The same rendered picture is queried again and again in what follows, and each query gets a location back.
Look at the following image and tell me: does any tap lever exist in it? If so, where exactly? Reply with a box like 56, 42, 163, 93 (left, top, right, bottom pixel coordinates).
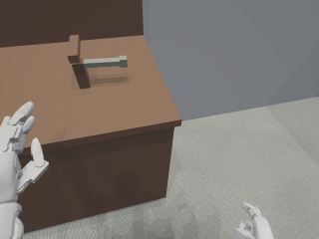
83, 55, 128, 69

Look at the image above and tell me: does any robot left hand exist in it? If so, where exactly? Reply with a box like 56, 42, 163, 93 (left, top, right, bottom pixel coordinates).
0, 101, 49, 204

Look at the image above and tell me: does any robot left forearm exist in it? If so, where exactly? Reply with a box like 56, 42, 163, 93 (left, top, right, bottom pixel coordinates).
0, 202, 24, 239

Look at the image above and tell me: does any counter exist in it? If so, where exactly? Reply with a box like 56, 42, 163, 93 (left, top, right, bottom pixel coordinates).
0, 0, 182, 234

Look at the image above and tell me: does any robot right hand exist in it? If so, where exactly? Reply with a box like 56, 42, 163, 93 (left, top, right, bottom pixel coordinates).
236, 202, 274, 239

